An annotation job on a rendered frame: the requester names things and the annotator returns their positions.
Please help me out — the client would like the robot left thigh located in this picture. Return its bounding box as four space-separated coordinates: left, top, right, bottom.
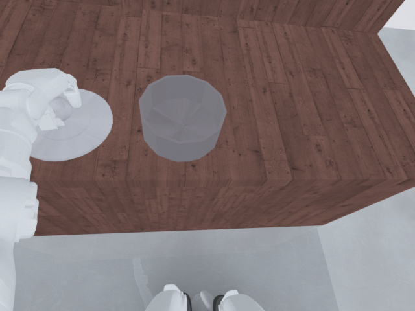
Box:
145 290 187 311

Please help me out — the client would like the pot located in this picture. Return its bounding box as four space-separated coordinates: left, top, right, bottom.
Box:
139 75 227 162

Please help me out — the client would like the knob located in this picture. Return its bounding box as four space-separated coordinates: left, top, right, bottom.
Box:
49 97 72 121

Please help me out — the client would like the table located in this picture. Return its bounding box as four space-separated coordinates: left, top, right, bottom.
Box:
0 0 415 236

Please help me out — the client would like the robot left shin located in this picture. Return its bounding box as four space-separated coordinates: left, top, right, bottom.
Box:
164 284 181 292

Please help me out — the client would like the left robot upper arm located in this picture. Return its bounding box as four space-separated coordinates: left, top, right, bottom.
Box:
0 176 39 311

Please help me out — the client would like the left robot hand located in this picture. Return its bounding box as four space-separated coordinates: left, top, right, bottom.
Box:
6 68 82 131

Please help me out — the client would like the lid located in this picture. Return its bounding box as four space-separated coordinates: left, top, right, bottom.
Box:
30 89 113 161

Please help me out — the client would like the robot left forearm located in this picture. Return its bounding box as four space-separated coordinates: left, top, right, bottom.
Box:
0 81 49 181

